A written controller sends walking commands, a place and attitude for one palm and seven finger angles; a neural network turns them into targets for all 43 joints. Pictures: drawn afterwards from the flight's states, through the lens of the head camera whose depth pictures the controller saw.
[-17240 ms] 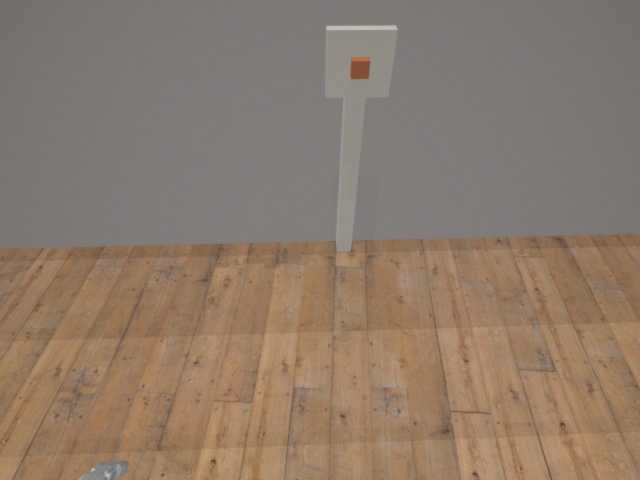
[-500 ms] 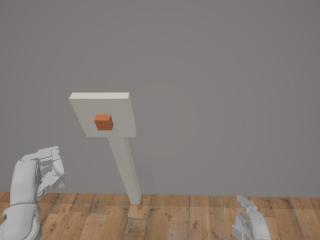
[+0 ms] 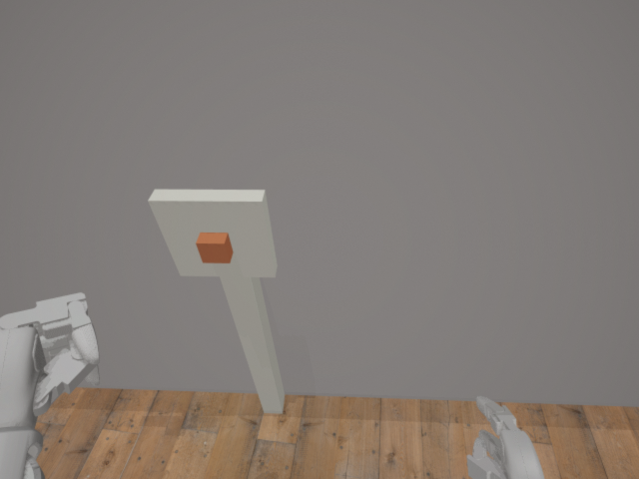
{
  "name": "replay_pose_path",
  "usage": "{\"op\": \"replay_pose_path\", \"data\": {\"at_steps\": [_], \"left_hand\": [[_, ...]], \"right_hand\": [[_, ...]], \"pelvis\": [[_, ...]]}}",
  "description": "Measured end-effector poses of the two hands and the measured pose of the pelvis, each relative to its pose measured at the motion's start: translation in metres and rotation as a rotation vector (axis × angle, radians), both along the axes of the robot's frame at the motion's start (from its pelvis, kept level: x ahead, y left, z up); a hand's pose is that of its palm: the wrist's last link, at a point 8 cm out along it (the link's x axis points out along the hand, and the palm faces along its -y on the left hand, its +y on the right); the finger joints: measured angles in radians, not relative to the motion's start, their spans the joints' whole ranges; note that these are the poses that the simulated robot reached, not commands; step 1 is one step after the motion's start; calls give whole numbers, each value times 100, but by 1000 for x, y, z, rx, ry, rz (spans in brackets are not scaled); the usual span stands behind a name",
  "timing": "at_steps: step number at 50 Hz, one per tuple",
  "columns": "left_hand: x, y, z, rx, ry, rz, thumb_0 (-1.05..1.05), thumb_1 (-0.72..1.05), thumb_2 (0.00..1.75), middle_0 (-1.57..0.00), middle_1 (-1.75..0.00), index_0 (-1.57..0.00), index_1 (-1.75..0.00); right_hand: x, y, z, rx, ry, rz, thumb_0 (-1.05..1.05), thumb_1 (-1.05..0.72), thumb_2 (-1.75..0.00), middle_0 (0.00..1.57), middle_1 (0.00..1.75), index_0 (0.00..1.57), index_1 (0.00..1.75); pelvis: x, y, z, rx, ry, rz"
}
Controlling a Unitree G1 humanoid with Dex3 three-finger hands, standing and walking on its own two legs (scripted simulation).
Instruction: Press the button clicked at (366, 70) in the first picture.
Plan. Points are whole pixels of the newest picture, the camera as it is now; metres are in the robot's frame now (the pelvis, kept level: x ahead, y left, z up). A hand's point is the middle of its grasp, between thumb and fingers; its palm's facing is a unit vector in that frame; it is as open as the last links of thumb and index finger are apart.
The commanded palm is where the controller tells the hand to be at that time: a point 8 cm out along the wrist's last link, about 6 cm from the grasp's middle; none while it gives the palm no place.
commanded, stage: draw the hand back to the body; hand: left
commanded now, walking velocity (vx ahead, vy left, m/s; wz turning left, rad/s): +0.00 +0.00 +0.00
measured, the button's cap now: (215, 246) +0.45 +0.25 +0.02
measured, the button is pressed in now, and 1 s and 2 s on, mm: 0 0 0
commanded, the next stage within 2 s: step back with the hand held close in 0.06 s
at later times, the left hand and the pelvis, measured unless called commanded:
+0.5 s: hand (82, 369) +0.16 +0.25 +0.15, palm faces +0.29 -0.83 -0.48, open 3.1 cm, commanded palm +0.10 +0.29 +0.17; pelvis -0.03 +0.02 +0.00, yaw -1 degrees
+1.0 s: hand (4, 451) +0.09 +0.26 +0.16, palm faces +0.40 -0.82 -0.41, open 3.1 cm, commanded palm +0.03 +0.31 +0.17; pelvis -0.10 +0.03 -0.02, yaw +0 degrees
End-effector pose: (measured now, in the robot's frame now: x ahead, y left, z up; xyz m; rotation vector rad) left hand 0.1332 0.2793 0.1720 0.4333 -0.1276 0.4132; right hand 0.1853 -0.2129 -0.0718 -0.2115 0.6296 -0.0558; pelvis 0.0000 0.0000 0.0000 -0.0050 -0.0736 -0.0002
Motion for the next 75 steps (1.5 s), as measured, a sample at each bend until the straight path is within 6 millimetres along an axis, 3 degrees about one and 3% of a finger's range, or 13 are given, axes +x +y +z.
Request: {"op": "replay_pose_path", "data": {"at_steps": [14,24,35,46,54,60,69,73,75], "left_hand": [[-2,4,9,47,-39,-26,2,89,90,-131,-150,-131,-150],[-4,8,-3,83,56,-114,2,89,90,-131,-150,-131,-150],[-35,24,1,132,-4,-124,2,89,90,-131,-150,-131,-150],[-79,22,3,147,-94,-81,2,89,90,-131,-150,-131,-150],[-85,31,-1,102,-169,-121,2,89,90,-131,-150,-131,-150],[-98,43,13,166,-179,-128,2,89,90,-131,-150,-131,-150],[-126,19,7,111,-137,-215,2,89,90,-131,-150,-131,-150],[-128,21,8,113,-155,-237,2,89,90,-131,-150,-131,-150],[-126,25,8,117,-163,-245,2,89,90,-131,-150,-131,-150]], "right_hand": [[-15,-5,2,-16,19,-17,2,-91,-90,20,30,20,30],[-45,-12,-2,-42,114,-110,1,-91,-90,20,30,20,30],[-77,0,-1,-56,98,-109,1,-91,-90,20,30,20,30],[-103,10,-10,-54,63,-51,1,-91,-90,21,30,20,30],[-136,7,-12,-110,110,-98,1,-91,-90,21,30,20,30],[-157,18,-3,-89,104,-93,2,-91,-90,20,30,20,30],[-177,22,-14,-54,116,-52,1,-90,-90,21,30,20,30],[-193,17,-13,-72,119,-110,1,-90,-90,21,30,20,30],[-201,16,-10,-73,114,-131,1,-91,-90,21,30,20,30]], "pelvis": [[-11,1,1,-14,15,-3],[-28,15,-1,-10,67,-17],[-60,25,-8,-20,72,-12],[-92,22,-17,-32,64,5],[-109,35,-21,-50,50,0],[-124,34,-12,-84,87,14],[-158,30,-14,-54,119,-45],[-159,35,-16,-46,105,-61],[-169,36,-14,-23,94,-58]]}}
